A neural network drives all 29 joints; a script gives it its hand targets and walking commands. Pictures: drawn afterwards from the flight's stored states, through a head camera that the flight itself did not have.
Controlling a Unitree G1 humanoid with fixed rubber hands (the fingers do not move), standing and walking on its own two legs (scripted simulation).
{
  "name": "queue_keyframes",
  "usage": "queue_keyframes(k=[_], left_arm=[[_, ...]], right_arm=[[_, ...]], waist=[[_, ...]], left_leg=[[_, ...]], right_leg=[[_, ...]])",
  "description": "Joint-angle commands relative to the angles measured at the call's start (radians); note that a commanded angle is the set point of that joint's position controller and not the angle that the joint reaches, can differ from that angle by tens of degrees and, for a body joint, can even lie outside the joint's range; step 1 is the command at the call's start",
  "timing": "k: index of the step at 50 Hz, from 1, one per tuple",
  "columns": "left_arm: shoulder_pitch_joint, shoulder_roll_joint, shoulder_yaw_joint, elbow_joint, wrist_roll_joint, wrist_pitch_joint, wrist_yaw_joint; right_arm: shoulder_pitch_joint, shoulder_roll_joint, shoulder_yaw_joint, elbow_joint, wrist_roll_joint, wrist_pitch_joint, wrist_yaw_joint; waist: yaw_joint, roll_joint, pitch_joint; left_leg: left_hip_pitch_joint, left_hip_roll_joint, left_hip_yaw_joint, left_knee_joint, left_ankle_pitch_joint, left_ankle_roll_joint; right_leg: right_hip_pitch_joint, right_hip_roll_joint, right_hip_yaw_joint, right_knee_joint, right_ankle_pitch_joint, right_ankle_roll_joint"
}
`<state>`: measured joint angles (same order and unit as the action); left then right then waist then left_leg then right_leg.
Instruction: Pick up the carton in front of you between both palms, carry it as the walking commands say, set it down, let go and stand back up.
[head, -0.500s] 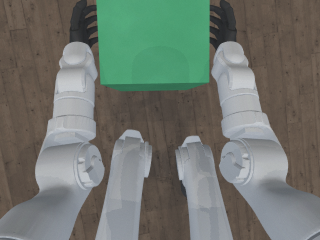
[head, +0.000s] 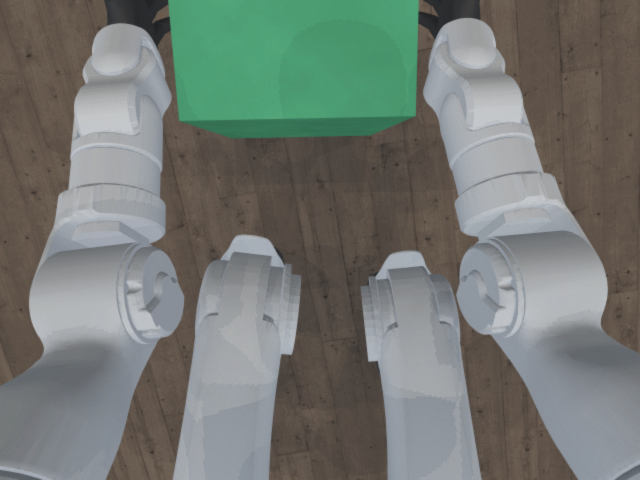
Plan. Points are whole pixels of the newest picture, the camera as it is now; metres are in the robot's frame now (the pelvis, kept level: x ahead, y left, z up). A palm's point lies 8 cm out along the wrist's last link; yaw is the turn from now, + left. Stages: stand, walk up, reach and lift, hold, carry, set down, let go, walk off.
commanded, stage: set down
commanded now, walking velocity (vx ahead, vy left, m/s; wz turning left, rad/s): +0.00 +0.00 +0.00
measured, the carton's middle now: (297, 40) +0.53 +0.08 -0.24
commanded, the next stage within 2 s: none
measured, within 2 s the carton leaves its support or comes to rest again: rests again in 0.92 s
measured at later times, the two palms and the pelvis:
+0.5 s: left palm (146, 47) +0.50 +0.23 -0.18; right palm (453, 34) +0.54 -0.08 -0.18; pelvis -0.01 +0.00 -0.01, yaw +0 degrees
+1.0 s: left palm (147, 59) +0.49 +0.24 -0.20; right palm (458, 41) +0.54 -0.09 -0.20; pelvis -0.01 +0.00 -0.02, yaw +0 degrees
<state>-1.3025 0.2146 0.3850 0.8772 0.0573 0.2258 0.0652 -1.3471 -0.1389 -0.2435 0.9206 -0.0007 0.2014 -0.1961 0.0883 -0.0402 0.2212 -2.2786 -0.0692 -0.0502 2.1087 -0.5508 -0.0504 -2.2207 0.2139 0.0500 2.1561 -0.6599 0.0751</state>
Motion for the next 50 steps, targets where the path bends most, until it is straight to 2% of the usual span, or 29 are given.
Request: queue_keyframes(k=[1, 7, 16, 28, 40, 42, 44, 46, 47, 48, 50], left_arm=[[-0.556, -0.87, -0.387, -0.056, -0.088, -0.021, -0.298], [-0.598, -0.816, -0.359, -0.05, -0.075, -0.036, -0.301], [-0.62, -0.754, -0.328, -0.018, -0.062, -0.055, -0.293], [-0.542, -0.648, -0.216, 0.091, 0.021, -0.04, -0.298], [-0.465, -0.5, -0.127, 0.162, 0.074, -0.039, -0.289], [-0.446, -0.452, -0.107, 0.165, 0.082, -0.05, -0.276], [-0.404, -0.327, -0.066, 0.186, 0.084, -0.07, -0.242], [-0.314, -0.039, 0.013, 0.214, 0.082, -0.11, -0.166], [-0.277, 0.158, 0.043, 0.214, 0.065, -0.143, -0.106], [-0.296, 0.262, 0.035, 0.202, 0.029, -0.171, -0.061], [-0.348, 0.322, -0.004, 0.2, -0.046, -0.207, -0.024]], right_arm=[[-0.591, 0.936, 0.366, -0.092, 0.072, -0.035, 0.26], [-0.599, 0.882, 0.313, -0.051, 0.054, -0.047, 0.258], [-0.63, 0.823, 0.292, -0.013, 0.061, -0.058, 0.274], [-0.554, 0.676, 0.172, 0.1, -0.019, -0.047, 0.3], [-0.478, 0.53, 0.095, 0.154, -0.081, -0.034, 0.295], [-0.472, 0.479, 0.092, 0.141, -0.084, -0.042, 0.284], [-0.447, 0.353, 0.078, 0.149, -0.085, -0.055, 0.252], [-0.371, 0.062, 0.037, 0.14, -0.079, -0.078, 0.187], [-0.331, -0.14, 0.021, 0.123, -0.062, -0.098, 0.138], [-0.339, -0.236, 0.031, 0.109, -0.025, -0.113, 0.101], [-0.38, -0.268, 0.077, 0.108, 0.05, -0.13, 0.076]], waist=[[0.075, -0.07, -1.125], [0.064, -0.054, -1.035], [0.08, -0.058, -0.939], [0.049, -0.051, -0.712], [0.034, -0.052, -0.602], [0.04, -0.047, -0.614], [0.043, -0.042, -0.636], [0.046, -0.036, -0.665], [0.048, -0.029, -0.698], [0.053, -0.023, -0.75], [0.064, -0.018, -0.832]], left_leg=[[0.631, -0.031, 0.11, -0.104, 0.464, 0.035], [0.572, -0.026, 0.105, -0.095, 0.407, 0.039], [0.557, -0.021, 0.095, -0.082, 0.38, 0.048], [0.459, -0.015, 0.069, -0.096, 0.247, 0.062], [0.414, -0.002, 0.062, -0.092, 0.178, 0.064], [0.434, 0.001, 0.068, -0.087, 0.187, 0.056], [0.46, 0.012, 0.075, -0.082, 0.196, 0.044], [0.503, 0.026, 0.081, -0.08, 0.208, 0.031], [0.534, 0.035, 0.084, -0.08, 0.221, 0.022], [0.566, 0.039, 0.081, -0.075, 0.255, 0.02], [0.596, 0.05, 0.07, -0.057, 0.34, 0.024]], right_leg=[[0.417, -0.014, -0.099, -0.176, 0.405, -0.039], [0.379, -0.014, -0.088, -0.168, 0.367, -0.052], [0.331, -0.019, -0.085, -0.148, 0.324, -0.057], [0.231, -0.032, -0.083, -0.156, 0.202, -0.07], [0.25, -0.047, -0.072, -0.158, 0.158, -0.07], [0.279, -0.051, -0.073, -0.153, 0.166, -0.063], [0.313, -0.06, -0.077, -0.153, 0.176, -0.052], [0.352, -0.079, -0.081, -0.148, 0.185, -0.036], [0.366, -0.092, -0.079, -0.143, 0.196, -0.025], [0.384, -0.099, -0.073, -0.135, 0.226, -0.019], [0.395, -0.112, -0.063, -0.117, 0.292, -0.017]])
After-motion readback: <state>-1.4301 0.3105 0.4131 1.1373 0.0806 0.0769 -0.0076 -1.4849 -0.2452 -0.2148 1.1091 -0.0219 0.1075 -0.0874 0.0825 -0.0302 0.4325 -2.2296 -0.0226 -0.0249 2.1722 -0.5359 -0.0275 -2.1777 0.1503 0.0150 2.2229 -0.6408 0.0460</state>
